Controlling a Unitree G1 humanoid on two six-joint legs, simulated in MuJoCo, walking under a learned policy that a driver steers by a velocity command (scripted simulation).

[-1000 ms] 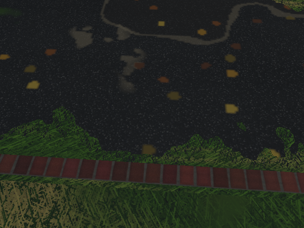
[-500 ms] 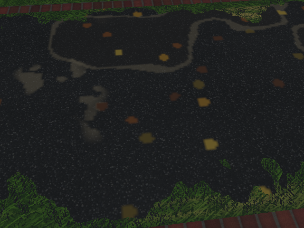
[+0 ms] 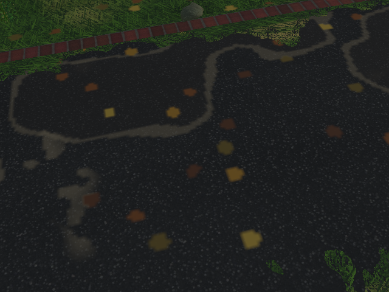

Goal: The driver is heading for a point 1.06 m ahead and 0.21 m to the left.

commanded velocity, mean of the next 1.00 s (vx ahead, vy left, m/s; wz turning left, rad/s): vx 0.50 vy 0.00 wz -0.01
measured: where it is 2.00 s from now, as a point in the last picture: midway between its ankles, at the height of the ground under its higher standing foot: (181, 156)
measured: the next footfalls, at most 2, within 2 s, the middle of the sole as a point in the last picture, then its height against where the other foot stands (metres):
left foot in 0.46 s outside the picture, level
right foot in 1.02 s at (223, 226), level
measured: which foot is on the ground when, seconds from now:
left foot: up 0.00-0.44, down 0.46-1.00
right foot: down 0.00-0.46, up 0.48-1.00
